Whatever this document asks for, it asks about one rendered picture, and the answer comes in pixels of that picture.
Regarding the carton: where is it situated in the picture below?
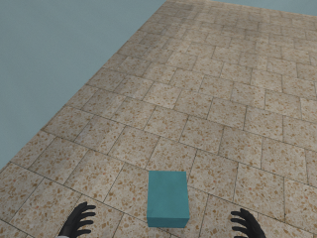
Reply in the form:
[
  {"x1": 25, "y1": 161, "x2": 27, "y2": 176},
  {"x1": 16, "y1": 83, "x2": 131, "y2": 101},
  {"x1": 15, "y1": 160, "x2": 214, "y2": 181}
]
[{"x1": 147, "y1": 171, "x2": 190, "y2": 228}]

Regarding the robot right hand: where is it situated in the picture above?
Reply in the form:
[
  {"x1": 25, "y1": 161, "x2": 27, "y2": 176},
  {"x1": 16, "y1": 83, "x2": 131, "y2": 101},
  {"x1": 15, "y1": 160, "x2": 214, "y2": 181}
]
[{"x1": 230, "y1": 208, "x2": 266, "y2": 238}]

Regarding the robot left hand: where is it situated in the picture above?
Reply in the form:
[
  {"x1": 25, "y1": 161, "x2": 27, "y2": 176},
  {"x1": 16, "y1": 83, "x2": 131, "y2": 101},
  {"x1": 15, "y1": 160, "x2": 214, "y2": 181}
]
[{"x1": 57, "y1": 201, "x2": 96, "y2": 238}]

